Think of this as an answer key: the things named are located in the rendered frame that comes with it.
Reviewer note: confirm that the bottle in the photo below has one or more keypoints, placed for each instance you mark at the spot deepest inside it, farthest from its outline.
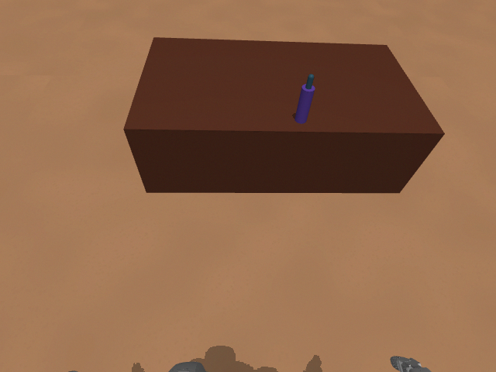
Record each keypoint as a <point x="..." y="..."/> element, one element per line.
<point x="305" y="100"/>

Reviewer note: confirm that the right robot hand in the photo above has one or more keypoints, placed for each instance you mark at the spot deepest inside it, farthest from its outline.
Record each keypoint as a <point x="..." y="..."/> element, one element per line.
<point x="407" y="365"/>

